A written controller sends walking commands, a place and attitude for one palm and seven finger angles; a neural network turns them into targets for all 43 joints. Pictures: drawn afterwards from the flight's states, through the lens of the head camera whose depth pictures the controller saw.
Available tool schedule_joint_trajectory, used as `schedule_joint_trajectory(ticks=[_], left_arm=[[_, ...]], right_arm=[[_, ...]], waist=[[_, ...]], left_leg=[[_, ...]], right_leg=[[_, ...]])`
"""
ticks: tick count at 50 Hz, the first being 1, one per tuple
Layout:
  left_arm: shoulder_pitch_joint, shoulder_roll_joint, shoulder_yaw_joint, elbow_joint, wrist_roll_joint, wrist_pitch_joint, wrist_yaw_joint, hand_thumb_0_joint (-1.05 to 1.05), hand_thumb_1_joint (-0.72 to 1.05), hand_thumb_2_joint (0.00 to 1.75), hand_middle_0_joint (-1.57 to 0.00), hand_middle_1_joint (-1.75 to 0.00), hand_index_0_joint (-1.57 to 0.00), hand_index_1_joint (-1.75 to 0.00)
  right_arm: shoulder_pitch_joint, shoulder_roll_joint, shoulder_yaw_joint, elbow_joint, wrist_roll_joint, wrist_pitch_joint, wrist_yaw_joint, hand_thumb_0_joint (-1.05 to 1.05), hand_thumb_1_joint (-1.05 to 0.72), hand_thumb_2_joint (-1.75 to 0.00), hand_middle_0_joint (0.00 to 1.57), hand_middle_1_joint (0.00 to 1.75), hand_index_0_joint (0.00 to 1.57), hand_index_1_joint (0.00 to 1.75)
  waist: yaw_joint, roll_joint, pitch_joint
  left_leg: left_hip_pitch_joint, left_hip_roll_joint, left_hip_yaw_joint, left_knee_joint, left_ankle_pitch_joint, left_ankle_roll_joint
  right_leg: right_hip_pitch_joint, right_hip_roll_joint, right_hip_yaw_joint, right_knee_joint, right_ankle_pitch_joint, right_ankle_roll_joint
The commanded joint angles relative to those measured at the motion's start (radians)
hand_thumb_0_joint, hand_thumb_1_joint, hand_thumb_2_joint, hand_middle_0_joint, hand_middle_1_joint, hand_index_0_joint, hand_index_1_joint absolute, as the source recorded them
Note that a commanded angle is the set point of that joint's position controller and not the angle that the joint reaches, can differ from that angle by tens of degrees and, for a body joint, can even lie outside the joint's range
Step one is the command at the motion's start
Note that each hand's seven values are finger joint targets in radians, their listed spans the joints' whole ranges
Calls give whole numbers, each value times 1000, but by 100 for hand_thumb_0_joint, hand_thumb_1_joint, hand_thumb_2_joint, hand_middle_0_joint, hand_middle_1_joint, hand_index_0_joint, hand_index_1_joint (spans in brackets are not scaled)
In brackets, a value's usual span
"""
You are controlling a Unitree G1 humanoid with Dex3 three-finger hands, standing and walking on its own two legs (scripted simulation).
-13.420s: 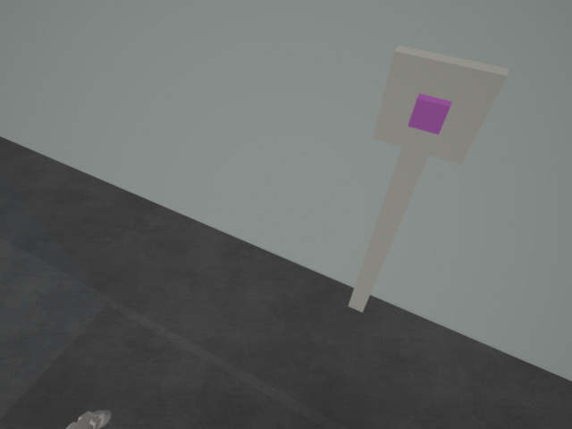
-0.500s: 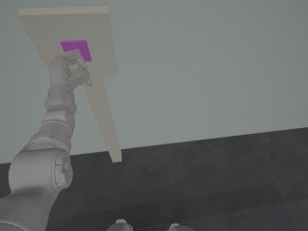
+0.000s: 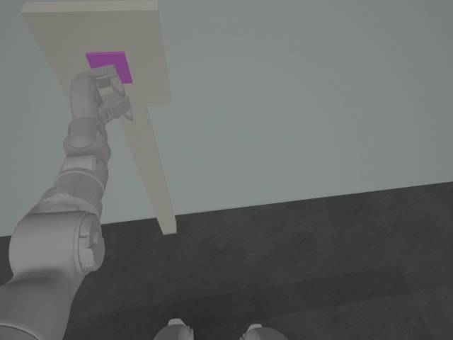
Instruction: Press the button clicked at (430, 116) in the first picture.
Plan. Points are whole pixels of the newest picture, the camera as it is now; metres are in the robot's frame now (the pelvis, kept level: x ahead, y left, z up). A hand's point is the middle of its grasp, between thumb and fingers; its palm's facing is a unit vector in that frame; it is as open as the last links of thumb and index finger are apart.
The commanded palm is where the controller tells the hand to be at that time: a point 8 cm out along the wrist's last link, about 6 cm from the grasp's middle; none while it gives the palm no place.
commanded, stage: pull the fist back off the button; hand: left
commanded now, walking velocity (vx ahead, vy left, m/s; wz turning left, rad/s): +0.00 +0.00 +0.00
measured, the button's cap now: (111, 65) +0.56 +0.16 +0.15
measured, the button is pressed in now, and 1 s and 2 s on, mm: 13 0 0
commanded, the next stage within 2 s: draw the hand back to the body in 0.90 s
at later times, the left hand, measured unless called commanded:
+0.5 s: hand (127, 110) +0.48 +0.13 +0.12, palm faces +0.09 -1.00 +0.01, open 3.1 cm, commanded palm +0.44 +0.19 +0.13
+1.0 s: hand (126, 136) +0.42 +0.13 +0.13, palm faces +0.06 -1.00 +0.00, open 3.1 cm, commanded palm +0.40 +0.18 +0.13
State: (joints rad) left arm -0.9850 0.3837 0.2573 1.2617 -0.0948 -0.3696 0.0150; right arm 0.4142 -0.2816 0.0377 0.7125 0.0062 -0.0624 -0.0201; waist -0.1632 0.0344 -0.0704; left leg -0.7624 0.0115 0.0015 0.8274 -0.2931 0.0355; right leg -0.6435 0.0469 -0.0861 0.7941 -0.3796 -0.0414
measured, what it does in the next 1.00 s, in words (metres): stands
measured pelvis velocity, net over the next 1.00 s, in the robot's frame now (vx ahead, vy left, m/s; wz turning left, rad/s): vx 0.03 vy -0.01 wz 0.01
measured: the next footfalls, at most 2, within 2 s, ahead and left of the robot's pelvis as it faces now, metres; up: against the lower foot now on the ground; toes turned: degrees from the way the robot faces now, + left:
none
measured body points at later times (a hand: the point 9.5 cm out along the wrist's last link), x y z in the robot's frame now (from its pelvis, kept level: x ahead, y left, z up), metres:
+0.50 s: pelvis +0.02 +0.00 +0.01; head +0.07 +0.00 +0.45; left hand +0.47 +0.19 +0.12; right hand +0.06 -0.26 -0.11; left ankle +0.06 +0.10 -0.70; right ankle +0.00 -0.10 -0.70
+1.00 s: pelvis +0.03 -0.01 +0.02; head +0.05 -0.01 +0.47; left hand +0.41 +0.18 +0.13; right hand +0.18 -0.25 -0.08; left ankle +0.06 +0.10 -0.70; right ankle +0.00 -0.10 -0.70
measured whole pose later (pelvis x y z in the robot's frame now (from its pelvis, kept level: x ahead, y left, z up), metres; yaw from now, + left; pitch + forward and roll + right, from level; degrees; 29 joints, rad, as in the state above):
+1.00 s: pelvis +0.03 -0.01 +0.02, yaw +0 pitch +6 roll -1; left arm -0.42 0.17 0.11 0.55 -0.16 -0.19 0.01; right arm 0.24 -0.25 0.02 0.61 0.04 -0.02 -0.03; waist -0.02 0.04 -0.08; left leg -0.51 -0.01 0.02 0.73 -0.32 0.03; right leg -0.40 0.04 -0.07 0.71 -0.41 -0.04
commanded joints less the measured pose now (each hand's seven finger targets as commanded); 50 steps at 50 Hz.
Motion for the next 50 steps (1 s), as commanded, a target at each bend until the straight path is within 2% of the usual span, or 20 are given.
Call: schedule_joint_trajectory(ticks=[1,3,7,9,12,16,17,19,20,22,24,27,30,35,36,39,40,42,45,50], left_arm=[[-646,180,3,-259,-2,-55,8,0,90,90,-130,-150,-130,-150],[-636,163,-3,-276,1,-57,8,0,90,90,-130,-150,-130,-150],[-574,160,20,-267,-4,-50,9,0,90,90,-130,-150,-130,-150],[-554,133,4,-289,-3,-52,3,0,90,90,-130,-150,-130,-150],[-501,119,8,-339,-6,-62,1,0,90,90,-130,-150,-130,-150],[-398,113,27,-395,-20,-63,-1,0,90,90,-130,-150,-130,-150],[-365,112,25,-420,-18,-63,-3,0,90,90,-130,-150,-130,-150],[-347,50,-22,-477,-22,-61,-6,0,90,90,-130,-150,-130,-150],[-306,69,2,-487,-25,-57,-3,0,90,90,-130,-150,-130,-150],[-221,45,-9,-543,-34,-45,-4,0,90,90,-130,-150,-130,-150],[-148,44,-5,-569,-41,-28,-7,0,90,90,-130,-150,-130,-150],[-40,31,-7,-623,-48,9,-10,0,90,90,-130,-150,-130,-150],[54,32,4,-721,-59,31,-15,0,90,90,-130,-150,-130,-150],[142,-34,-55,-856,-74,64,-28,0,90,90,-130,-150,-130,-150],[151,-27,-51,-868,-78,73,-29,0,90,90,-130,-150,-130,-150],[146,-51,-89,-966,-79,81,-34,0,90,90,-130,-150,-130,-150],[177,-74,-103,-991,-80,82,-35,0,90,90,-130,-150,-130,-150],[146,-93,-132,-1012,-78,90,-29,0,90,90,-130,-150,-130,-150],[161,-93,-131,-962,-77,109,-20,0,90,90,-130,-150,-130,-150],[132,-76,-113,-898,-66,126,-3,0,90,90,-130,-150,-130,-150]], right_arm=[[111,-169,-62,-66,-5,-27,-5,0,-90,-90,20,30,20,30],[107,-166,-65,-71,-7,-26,0,0,-90,-90,20,30,20,30],[104,-164,-68,-80,-9,-18,6,0,-90,-90,20,30,20,30],[96,-158,-70,-90,-9,-13,9,0,-90,-90,20,30,20,30],[85,-152,-74,-103,-8,-7,16,0,-90,-90,20,30,20,30],[64,-146,-79,-123,0,5,18,0,-90,-90,20,30,20,30],[54,-143,-79,-131,2,9,17,0,-90,-90,20,30,20,30],[38,-134,-78,-143,4,9,20,0,-90,-90,20,30,20,30],[34,-137,-83,-142,7,13,18,0,-90,-90,20,30,20,30],[15,-131,-81,-159,11,13,20,0,-90,-90,20,30,20,30],[4,-132,-83,-168,14,15,19,0,-90,-90,20,30,20,30],[-27,-121,-78,-189,20,19,18,0,-90,-90,20,30,20,30],[-55,-115,-77,-212,24,19,15,0,-90,-90,20,30,20,30],[-101,-102,-75,-229,33,13,6,0,-90,-90,20,30,20,30],[-104,-104,-74,-228,34,12,3,0,-90,-90,20,30,20,30],[-128,-99,-73,-232,35,6,-5,0,-90,-90,20,30,20,30],[-138,-94,-73,-234,36,1,-6,0,-90,-90,20,30,20,30],[-150,-94,-69,-224,36,-3,-9,0,-90,-90,20,30,20,30],[-158,-96,-65,-212,35,-2,-15,0,-90,-90,20,30,20,30],[-170,-93,-56,-209,31,2,-21,0,-90,-90,20,30,20,30]], waist=[[-72,40,-328],[-62,63,-343],[-41,22,-353],[-34,41,-361],[-5,60,-387],[23,13,-390],[36,30,-393],[34,48,-381],[46,20,-386],[67,26,-389],[74,-23,-367],[95,-29,-325],[121,-38,-332],[116,-25,-291],[113,-47,-284],[106,-24,-300],[116,2,-323],[99,18,-298],[98,-36,-259],[107,-41,-254]], left_leg=[[365,3,-87,-115,-87,9],[387,1,-89,-112,-71,7],[386,-2,-84,-103,-23,8],[397,-3,-79,-99,0,8],[438,-2,-79,-100,46,3],[441,-3,-64,-100,90,6],[446,-4,-60,-103,106,4],[478,-5,-59,-102,136,4],[484,-2,-58,-103,149,4],[485,-6,-46,-109,169,4],[472,-8,-39,-111,180,9],[446,-13,-20,-124,186,11],[448,-18,-11,-133,215,13],[477,-17,-6,-143,224,14],[476,-18,-7,-144,215,15],[510,-20,-12,-143,228,15],[536,-18,-16,-148,246,11],[558,-15,-26,-148,249,8],[528,-17,-33,-158,203,8],[505,-23,-33,-168,172,7]], right_leg=[[-72,7,80,-166,9,31],[-76,7,76,-159,21,28],[-47,10,73,-156,54,27],[-42,11,72,-151,71,24],[-26,13,65,-141,102,19],[25,17,63,-141,152,20],[40,16,63,-138,168,17],[35,18,57,-136,194,15],[45,19,57,-137,208,16],[80,19,58,-140,239,16],[110,18,60,-148,265,17],[153,12,66,-160,312,22],[211,6,73,-163,367,22],[214,1,74,-180,387,25],[218,0,75,-186,384,28],[226,-4,78,-188,392,27],[225,-5,72,-183,395,24],[193,-5,65,-186,380,23],[188,-8,66,-199,338,25],[205,-15,73,-208,309,23]])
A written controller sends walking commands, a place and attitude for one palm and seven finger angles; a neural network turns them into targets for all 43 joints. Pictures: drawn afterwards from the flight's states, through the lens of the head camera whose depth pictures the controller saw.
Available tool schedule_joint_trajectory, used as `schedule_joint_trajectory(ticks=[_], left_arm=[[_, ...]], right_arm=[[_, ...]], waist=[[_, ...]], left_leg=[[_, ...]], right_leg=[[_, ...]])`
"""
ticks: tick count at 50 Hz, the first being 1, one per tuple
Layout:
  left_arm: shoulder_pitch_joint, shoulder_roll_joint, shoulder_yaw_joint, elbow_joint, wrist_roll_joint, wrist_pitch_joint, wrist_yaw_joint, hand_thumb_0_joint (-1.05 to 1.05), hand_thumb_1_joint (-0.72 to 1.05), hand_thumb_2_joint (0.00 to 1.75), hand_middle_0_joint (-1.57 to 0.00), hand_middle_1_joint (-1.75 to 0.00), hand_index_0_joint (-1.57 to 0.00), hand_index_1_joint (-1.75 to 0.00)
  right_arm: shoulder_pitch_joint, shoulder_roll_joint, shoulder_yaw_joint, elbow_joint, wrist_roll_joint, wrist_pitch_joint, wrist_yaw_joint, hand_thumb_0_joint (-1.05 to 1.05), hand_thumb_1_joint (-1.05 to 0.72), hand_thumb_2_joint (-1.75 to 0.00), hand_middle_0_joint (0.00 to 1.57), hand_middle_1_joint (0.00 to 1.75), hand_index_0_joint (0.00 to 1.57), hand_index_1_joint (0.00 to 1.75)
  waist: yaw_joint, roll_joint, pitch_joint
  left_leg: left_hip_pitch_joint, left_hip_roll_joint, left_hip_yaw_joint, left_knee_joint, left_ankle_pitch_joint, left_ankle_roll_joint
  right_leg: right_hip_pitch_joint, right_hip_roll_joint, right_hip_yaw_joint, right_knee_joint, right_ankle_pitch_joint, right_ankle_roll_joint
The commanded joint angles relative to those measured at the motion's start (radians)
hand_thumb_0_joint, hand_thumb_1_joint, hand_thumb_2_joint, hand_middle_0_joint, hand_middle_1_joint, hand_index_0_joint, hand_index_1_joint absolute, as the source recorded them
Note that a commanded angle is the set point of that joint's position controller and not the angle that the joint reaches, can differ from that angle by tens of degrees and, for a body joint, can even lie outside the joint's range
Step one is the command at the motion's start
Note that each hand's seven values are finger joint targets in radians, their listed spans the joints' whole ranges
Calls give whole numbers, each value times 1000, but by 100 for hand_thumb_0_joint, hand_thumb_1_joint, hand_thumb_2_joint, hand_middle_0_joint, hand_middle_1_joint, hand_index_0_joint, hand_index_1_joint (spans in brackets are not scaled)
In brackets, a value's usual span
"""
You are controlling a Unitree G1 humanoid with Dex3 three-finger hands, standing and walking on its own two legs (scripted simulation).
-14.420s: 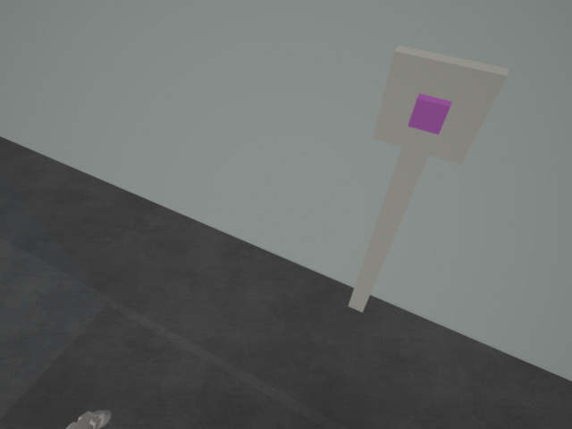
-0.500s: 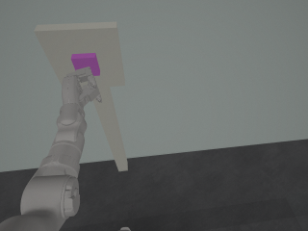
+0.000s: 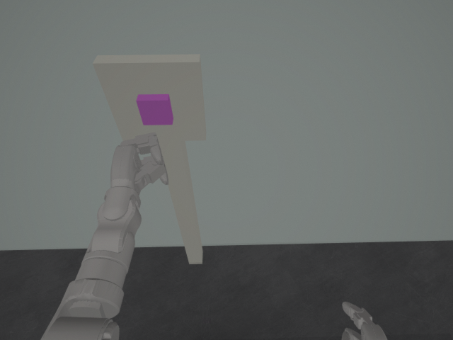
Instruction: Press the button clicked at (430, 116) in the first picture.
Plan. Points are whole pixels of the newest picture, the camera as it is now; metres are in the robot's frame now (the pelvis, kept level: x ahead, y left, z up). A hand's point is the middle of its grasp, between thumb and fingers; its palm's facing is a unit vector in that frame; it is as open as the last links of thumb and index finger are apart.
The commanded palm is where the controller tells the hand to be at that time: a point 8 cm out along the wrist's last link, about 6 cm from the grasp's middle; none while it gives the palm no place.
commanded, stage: draw the hand back to the body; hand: left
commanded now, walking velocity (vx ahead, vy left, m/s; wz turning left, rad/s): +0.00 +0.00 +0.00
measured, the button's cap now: (156, 109) +0.52 +0.16 +0.14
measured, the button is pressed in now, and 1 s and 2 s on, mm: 0 0 0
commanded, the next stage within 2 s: step back with the hand held close in 1.48 s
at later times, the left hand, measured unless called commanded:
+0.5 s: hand (117, 195) +0.30 +0.18 +0.15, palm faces +0.08 -1.00 -0.01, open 3.1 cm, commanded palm +0.26 +0.23 +0.15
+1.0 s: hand (56, 230) +0.22 +0.22 +0.17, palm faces +0.31 -0.90 -0.31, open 3.1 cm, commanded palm +0.17 +0.27 +0.19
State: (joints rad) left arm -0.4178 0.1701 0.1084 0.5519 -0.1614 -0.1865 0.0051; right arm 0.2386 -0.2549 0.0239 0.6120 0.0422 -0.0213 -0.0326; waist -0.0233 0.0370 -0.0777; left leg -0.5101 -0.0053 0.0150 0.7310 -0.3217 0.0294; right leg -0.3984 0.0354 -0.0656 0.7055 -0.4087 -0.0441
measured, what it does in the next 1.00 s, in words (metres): stands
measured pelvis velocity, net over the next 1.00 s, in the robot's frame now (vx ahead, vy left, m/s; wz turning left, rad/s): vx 0.01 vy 0.01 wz -0.02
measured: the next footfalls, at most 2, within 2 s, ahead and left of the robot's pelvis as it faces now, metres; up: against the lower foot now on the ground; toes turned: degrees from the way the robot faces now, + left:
none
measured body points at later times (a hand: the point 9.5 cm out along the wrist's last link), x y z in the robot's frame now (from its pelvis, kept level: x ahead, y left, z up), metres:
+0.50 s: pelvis +0.00 +0.00 +0.01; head -0.02 -0.02 +0.46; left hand +0.29 +0.23 +0.15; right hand +0.17 -0.24 -0.07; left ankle +0.03 +0.10 -0.71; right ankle -0.03 -0.09 -0.71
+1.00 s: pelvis +0.01 +0.01 +0.03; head -0.02 -0.02 +0.48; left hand +0.20 +0.27 +0.19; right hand +0.19 -0.21 -0.06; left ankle +0.03 +0.10 -0.71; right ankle -0.03 -0.09 -0.71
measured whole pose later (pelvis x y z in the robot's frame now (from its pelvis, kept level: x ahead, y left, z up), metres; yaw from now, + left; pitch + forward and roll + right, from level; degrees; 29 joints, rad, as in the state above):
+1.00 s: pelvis +0.01 +0.01 +0.03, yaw -1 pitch -5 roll +0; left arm 0.37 0.30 0.19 -0.32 -0.07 -0.08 0.09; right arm 0.18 -0.22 0.06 0.62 0.00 -0.01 -0.07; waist 0.05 0.07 0.02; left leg -0.11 -0.02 0.04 0.39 -0.19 0.04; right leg -0.01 0.03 -0.03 0.35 -0.26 -0.03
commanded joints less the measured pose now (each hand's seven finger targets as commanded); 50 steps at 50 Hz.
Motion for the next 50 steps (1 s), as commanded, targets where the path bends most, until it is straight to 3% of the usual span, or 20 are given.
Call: schedule_joint_trajectory(ticks=[1,3,5,7,9,17,19,21,25,26,27,28,29,31,38,39,40,44,45,50], left_arm=[[-418,156,61,-214,-2,-62,9,0,90,90,-130,-150,-130,-150],[-334,190,96,-251,-6,-63,3,0,90,90,-130,-150,-130,-150],[-240,207,120,-292,-16,-59,-8,0,90,90,-130,-150,-130,-150],[-163,210,130,-362,-32,-43,-28,0,90,90,-130,-150,-130,-150],[-87,210,127,-399,-44,-15,-48,0,90,90,-130,-150,-130,-150],[23,192,104,-661,-82,84,-85,0,90,90,-130,-150,-130,-150],[51,209,115,-704,-90,97,-91,0,90,90,-130,-150,-130,-150],[78,188,96,-755,-93,110,-101,0,90,90,-130,-150,-130,-150],[165,207,118,-761,-109,160,-120,0,90,90,-130,-150,-130,-150],[151,319,106,-845,7,108,-33,0,90,90,-130,-150,-130,-150],[212,255,84,-810,18,98,5,0,90,90,-130,-150,-130,-150],[257,235,60,-826,32,92,26,0,90,90,-130,-150,-130,-150],[272,256,73,-843,41,85,41,0,90,90,-130,-150,-130,-150],[310,250,73,-893,57,72,62,0,90,90,-130,-150,-130,-150],[417,260,102,-977,83,53,92,0,90,90,-130,-150,-130,-150],[455,271,115,-988,85,51,93,0,90,90,-130,-150,-130,-150],[482,264,117,-1005,84,49,93,0,90,90,-130,-150,-130,-150],[597,292,167,-1039,86,47,98,0,90,90,-130,-150,-130,-150],[614,274,159,-1062,85,44,95,0,90,90,-130,-150,-130,-150],[719,294,206,-1136,85,35,99,0,90,90,-130,-150,-130,-150]], right_arm=[[6,-119,-44,-116,-7,-40,-7,0,-90,-90,20,30,20,30],[-8,-115,-41,-135,-7,-40,-5,0,-90,-90,20,30,20,30],[-21,-112,-39,-155,-6,-37,-1,0,-90,-90,20,30,20,30],[-38,-109,-38,-175,-1,-38,1,0,-90,-90,20,30,20,30],[-53,-110,-37,-187,6,-34,0,0,-90,-90,20,30,20,30],[-117,-103,-28,-197,16,-64,-26,0,-90,-90,20,30,20,30],[-124,-107,-28,-194,15,-75,-34,0,-90,-90,20,30,20,30],[-140,-97,-22,-195,17,-84,-37,0,-90,-90,20,30,20,30],[-164,-99,-11,-198,19,-93,-46,0,-90,-90,20,30,20,30],[-198,-91,-8,-185,-2,-89,-54,0,-90,-90,20,30,20,30],[-191,-83,-3,-173,-9,-86,-57,0,-90,-90,20,30,20,30],[-193,-82,1,-173,-12,-81,-56,0,-90,-90,20,30,20,30],[-195,-85,-3,-167,-14,-79,-56,0,-90,-90,20,30,20,30],[-201,-76,3,-169,-21,-72,-56,0,-90,-90,20,30,20,30],[-216,-74,3,-165,-37,-59,-55,0,-90,-90,20,30,20,30],[-220,-77,0,-161,-41,-61,-53,0,-90,-90,20,30,20,30],[-221,-73,1,-165,-40,-59,-52,0,-90,-90,20,30,20,30],[-226,-77,-8,-164,-46,-57,-45,0,-90,-90,20,30,20,30],[-224,-70,-8,-166,-45,-54,-44,0,-90,-90,20,30,20,30],[-218,-70,-18,-168,-44,-60,-39,0,-90,-90,20,30,20,30]], waist=[[-14,-33,-287],[16,-9,-320],[35,-62,-322],[51,-49,-314],[48,-89,-273],[36,-19,-177],[31,-70,-177],[36,5,-172],[46,-46,-110],[53,-18,-11],[43,-29,6],[50,-14,-1],[50,-45,-15],[53,10,-39],[62,23,-18],[67,-2,-17],[69,25,-20],[80,-36,6],[77,-3,-1],[82,11,13]], left_leg=[[267,-7,-45,-73,218,12],[276,-9,-37,-76,267,11],[259,-7,-29,-88,295,16],[255,-10,-14,-97,310,17],[242,-7,-11,-111,304,21],[308,-5,-19,-162,246,19],[318,-3,-22,-164,234,23],[344,-7,-25,-178,234,18],[324,-8,-35,-204,176,19],[343,-6,-34,-247,141,16],[362,-2,-39,-263,124,17],[384,3,-41,-282,128,17],[405,6,-38,-291,144,19],[448,8,-34,-318,171,16],[509,14,-42,-386,214,9],[513,14,-40,-385,227,11],[516,14,-38,-386,242,10],[506,16,-38,-385,264,10],[509,15,-33,-383,273,11],[500,17,-32,-372,295,8]], right_leg=[[-16,-4,52,-114,355,23],[39,-6,55,-107,416,18],[96,-7,58,-111,472,23],[136,-11,64,-117,530,28],[151,-13,66,-131,544,35],[113,-9,57,-193,420,32],[117,-9,61,-207,399,39],[117,-12,55,-211,383,31],[111,-13,56,-246,305,33],[76,-40,105,-332,251,31],[88,-40,92,-344,213,29],[116,-40,87,-348,208,27],[132,-33,88,-371,216,28],[179,-37,83,-374,244,25],[248,-28,69,-421,265,17],[254,-24,70,-433,272,18],[267,-29,70,-427,288,17],[272,-24,69,-443,305,19],[282,-32,70,-433,318,19],[282,-34,68,-430,334,19]])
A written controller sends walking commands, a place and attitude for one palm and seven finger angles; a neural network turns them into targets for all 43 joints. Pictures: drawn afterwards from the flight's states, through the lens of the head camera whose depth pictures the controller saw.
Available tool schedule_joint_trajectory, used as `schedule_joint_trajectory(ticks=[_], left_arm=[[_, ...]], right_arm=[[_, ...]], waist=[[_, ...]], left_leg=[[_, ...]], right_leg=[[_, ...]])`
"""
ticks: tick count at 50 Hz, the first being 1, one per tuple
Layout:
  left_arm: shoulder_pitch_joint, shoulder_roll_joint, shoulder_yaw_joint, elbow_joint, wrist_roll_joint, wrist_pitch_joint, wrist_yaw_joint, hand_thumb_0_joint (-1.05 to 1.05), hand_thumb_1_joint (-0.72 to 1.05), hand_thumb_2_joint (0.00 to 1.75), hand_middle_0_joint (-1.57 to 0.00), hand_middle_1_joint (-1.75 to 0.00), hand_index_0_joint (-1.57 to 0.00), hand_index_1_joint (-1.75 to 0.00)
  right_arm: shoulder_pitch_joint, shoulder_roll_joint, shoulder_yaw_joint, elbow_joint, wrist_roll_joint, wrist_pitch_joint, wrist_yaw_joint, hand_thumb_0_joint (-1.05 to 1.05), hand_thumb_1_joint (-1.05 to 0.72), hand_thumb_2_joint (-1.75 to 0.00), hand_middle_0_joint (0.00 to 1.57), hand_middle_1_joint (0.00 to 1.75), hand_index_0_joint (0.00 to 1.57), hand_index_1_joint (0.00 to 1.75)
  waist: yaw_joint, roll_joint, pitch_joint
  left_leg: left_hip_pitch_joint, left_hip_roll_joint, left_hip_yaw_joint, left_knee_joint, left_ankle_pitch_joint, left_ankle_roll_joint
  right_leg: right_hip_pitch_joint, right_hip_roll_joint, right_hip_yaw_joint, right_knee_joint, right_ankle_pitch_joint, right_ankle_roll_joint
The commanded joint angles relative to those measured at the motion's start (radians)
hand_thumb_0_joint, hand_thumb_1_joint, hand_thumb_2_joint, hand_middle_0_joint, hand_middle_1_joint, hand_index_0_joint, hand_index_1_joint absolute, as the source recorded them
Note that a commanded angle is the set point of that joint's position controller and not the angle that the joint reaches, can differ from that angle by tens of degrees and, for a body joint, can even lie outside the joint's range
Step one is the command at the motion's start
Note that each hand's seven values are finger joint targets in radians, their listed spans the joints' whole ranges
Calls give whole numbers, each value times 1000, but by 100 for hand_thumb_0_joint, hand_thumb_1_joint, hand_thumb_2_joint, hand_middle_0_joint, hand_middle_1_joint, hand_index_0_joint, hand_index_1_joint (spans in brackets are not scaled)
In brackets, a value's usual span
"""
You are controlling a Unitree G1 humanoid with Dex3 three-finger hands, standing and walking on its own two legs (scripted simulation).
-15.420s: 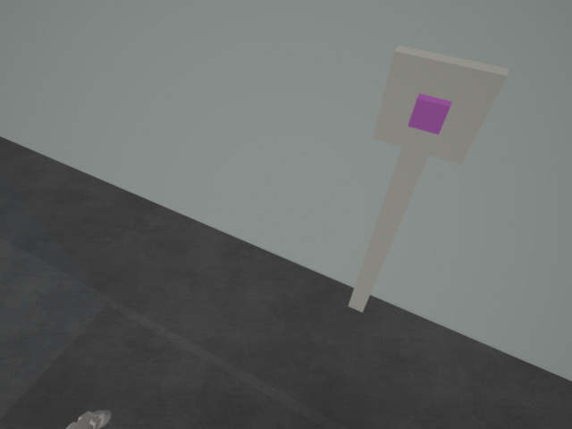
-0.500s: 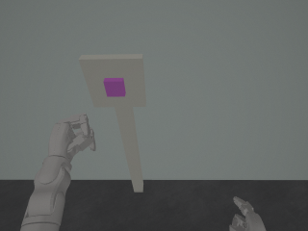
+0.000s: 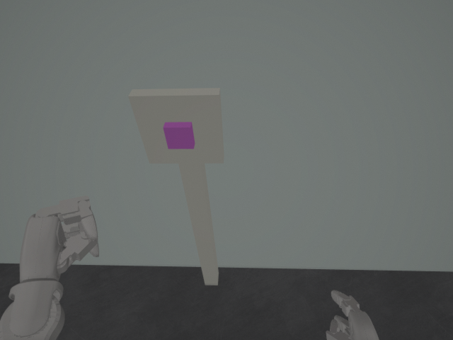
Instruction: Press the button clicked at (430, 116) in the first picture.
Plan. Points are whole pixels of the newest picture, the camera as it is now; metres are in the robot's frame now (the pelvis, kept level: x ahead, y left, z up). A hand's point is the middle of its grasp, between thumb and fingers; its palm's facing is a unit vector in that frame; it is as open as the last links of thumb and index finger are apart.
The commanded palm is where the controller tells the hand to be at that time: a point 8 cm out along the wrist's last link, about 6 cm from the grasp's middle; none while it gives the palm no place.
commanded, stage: draw the hand back to the body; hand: left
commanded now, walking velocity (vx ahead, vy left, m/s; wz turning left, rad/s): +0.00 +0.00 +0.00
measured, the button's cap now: (179, 134) +0.51 +0.17 +0.11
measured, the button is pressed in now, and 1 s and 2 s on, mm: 0 0 0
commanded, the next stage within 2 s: step back with the hand held close in 0.48 s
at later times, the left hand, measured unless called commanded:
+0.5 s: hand (63, 249) +0.18 +0.24 +0.16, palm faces +0.42 -0.84 -0.36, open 3.1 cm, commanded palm +0.13 +0.28 +0.17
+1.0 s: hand (53, 260) +0.17 +0.25 +0.15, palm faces +0.29 -0.82 -0.49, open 3.1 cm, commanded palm +0.11 +0.30 +0.17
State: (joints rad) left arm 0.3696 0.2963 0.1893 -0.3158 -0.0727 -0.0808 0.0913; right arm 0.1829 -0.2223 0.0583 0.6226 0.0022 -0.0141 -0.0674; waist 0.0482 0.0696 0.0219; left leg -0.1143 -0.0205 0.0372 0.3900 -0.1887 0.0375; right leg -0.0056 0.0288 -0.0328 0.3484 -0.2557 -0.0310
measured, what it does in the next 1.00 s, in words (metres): stands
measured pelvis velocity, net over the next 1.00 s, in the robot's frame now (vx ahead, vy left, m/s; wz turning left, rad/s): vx -0.02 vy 0.02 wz -0.01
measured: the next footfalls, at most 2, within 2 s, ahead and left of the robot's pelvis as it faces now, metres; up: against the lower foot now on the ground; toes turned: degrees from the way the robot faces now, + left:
right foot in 1.60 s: -0.13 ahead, -0.09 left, +0.00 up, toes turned +3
left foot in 1.92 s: -0.02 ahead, +0.11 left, +0.00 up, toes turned -2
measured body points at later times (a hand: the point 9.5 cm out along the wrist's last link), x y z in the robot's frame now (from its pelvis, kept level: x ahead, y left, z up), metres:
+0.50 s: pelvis +0.01 +0.00 +0.00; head -0.02 -0.02 +0.45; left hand +0.16 +0.28 +0.18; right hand +0.21 -0.21 -0.08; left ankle +0.02 +0.09 -0.74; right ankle -0.03 -0.10 -0.74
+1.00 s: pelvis -0.02 +0.02 -0.01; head -0.01 +0.01 +0.44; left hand +0.15 +0.29 +0.18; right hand +0.15 -0.23 -0.09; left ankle +0.02 +0.09 -0.74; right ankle -0.03 -0.10 -0.74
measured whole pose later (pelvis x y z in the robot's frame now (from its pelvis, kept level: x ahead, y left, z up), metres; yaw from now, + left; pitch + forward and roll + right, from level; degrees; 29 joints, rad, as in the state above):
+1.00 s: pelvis -0.02 +0.02 -0.01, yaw -1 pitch +1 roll -1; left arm 0.63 0.41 0.35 -0.56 -0.06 -0.16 0.11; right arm 0.18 -0.25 -0.01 0.53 0.02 0.05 -0.07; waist 0.00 0.04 0.02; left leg -0.31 -0.02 0.05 0.47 -0.18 0.06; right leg -0.21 0.02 -0.02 0.45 -0.25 -0.01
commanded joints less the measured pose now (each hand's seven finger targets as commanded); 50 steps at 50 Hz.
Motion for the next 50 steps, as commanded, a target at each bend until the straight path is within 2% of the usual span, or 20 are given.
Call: schedule_joint_trajectory(ticks=[1,5,10,12,17,22,24,27,29,30,31,32,33,34,37,42,44,46,49,50], left_arm=[[-50,168,130,-283,-4,-73,14,0,90,90,-130,-150,-130,-150],[48,181,168,-314,-9,-75,17,0,90,90,-130,-150,-130,-150],[110,203,210,-370,-8,-83,24,0,90,90,-130,-150,-130,-150],[89,173,180,-356,-3,-81,22,0,90,90,-130,-150,-130,-150],[64,179,182,-344,1,-79,29,0,90,90,-130,-150,-130,-150],[61,188,190,-370,0,-81,32,0,90,90,-130,-150,-130,-150],[78,196,202,-357,0,-76,32,0,90,90,-130,-150,-130,-150],[72,183,191,-368,-1,-73,29,0,90,90,-130,-150,-130,-150],[96,190,202,-348,-3,-69,29,0,90,90,-130,-150,-130,-150],[57,175,180,-338,-1,-68,27,0,90,90,-130,-150,-130,-150],[-36,325,329,-434,1,-107,32,0,90,90,-130,-150,-130,-150],[81,243,271,-342,1,-110,23,0,90,90,-130,-150,-130,-150],[134,203,232,-328,6,-110,16,0,90,90,-130,-150,-130,-150],[138,206,232,-358,7,-118,14,0,90,90,-130,-150,-130,-150],[198,208,231,-379,8,-123,18,0,90,90,-130,-150,-130,-150],[249,255,282,-429,2,-130,32,0,90,90,-130,-150,-130,-150],[259,275,302,-444,-2,-134,38,0,90,90,-130,-150,-130,-150],[274,262,293,-434,-2,-135,41,0,90,90,-130,-150,-130,-150],[277,276,307,-456,0,-148,46,0,90,90,-130,-150,-130,-150],[285,261,294,-447,1,-149,47,0,90,90,-130,-150,-130,-150]], right_arm=[[-160,-103,-52,-179,-5,-69,-3,0,-90,-90,20,30,20,30],[-149,-104,-59,-182,-4,-79,-3,0,-90,-90,20,30,20,30],[-142,-105,-62,-189,1,-93,-7,0,-90,-90,20,30,20,30],[-136,-105,-63,-181,-1,-95,-7,0,-90,-90,20,30,20,30],[-134,-107,-65,-176,-5,-102,-15,0,-90,-90,20,30,20,30],[-138,-103,-61,-178,-5,-105,-15,0,-90,-90,20,30,20,30],[-139,-104,-59,-175,-8,-107,-14,0,-90,-90,20,30,20,30],[-138,-101,-57,-176,-7,-105,-11,0,-90,-90,20,30,20,30],[-140,-103,-59,-179,-8,-103,-10,0,-90,-90,20,30,20,30],[-139,-101,-59,-173,-6,-99,-12,0,-90,-90,20,30,20,30],[-136,-129,-67,-215,2,-75,-5,0,-90,-90,20,30,20,30],[-131,-115,-68,-193,-5,-60,-6,0,-90,-90,20,30,20,30],[-124,-120,-72,-201,-4,-48,0,0,-90,-90,20,30,20,30],[-129,-123,-76,-207,-5,-41,1,0,-90,-90,20,30,20,30],[-110,-127,-87,-223,2,-18,2,0,-90,-90,20,30,20,30],[-102,-124,-100,-249,12,6,-5,0,-90,-90,20,30,20,30],[-107,-127,-104,-253,14,10,-7,0,-90,-90,20,30,20,30],[-102,-124,-106,-257,16,12,-8,0,-90,-90,20,30,20,30],[-100,-133,-112,-259,13,3,-11,0,-90,-90,20,30,20,30],[-97,-128,-109,-258,15,1,-11,0,-90,-90,20,30,20,30]], waist=[[12,-19,-84],[17,-41,-76],[21,-10,-64],[11,-8,-33],[15,-43,-39],[20,0,-62],[25,-13,-51],[21,9,-57],[26,-35,-45],[15,-27,-42],[-17,-32,27],[-21,-72,14],[-25,-82,-2],[-24,-52,-30],[-29,-26,-124],[-30,-52,-195],[-28,-49,-202],[-31,-37,-184],[-31,-5,-177],[-34,-17,-162]], left_leg=[[101,33,-60,-32,166,-2],[93,36,-53,-18,187,-1],[84,38,-56,-12,183,-5],[82,38,-57,-16,165,-5],[87,38,-61,-20,143,1],[91,37,-65,-19,156,-4],[82,38,-64,-18,168,-7],[83,40,-67,-20,179,-10],[77,41,-65,-22,176,-8],[80,41,-63,-24,161,-7],[-2,58,-89,12,99,22],[-1,55,-98,32,107,23],[5,58,-94,45,124,22],[15,61,-87,44,162,21],[30,83,-90,45,301,21],[8,101,-93,59,406,19],[-6,106,-95,61,396,19],[-43,113,-103,52,361,21],[-89,121,-115,31,274,24],[-122,125,-125,23,234,26]], right_leg=[[-110,-26,30,-67,184,5],[-114,-26,31,-64,208,9],[-124,-25,32,-62,200,8],[-148,-24,29,-65,178,9],[-148,-25,29,-66,150,9],[-129,-27,35,-63,168,5],[-127,-24,32,-66,181,5],[-120,-24,31,-56,187,4],[-122,-21,29,-65,188,5],[-130,-24,32,-63,174,6],[-227,-73,115,-113,185,19],[-232,-95,114,-113,191,16],[-246,-101,116,-107,203,20],[-238,-102,98,-91,240,24],[-200,-93,72,-23,311,35],[-170,-82,58,47,375,41],[-179,-82,60,60,366,43],[-187,-81,67,71,333,42],[-195,-73,70,81,257,42],[-191,-74,73,84,227,41]])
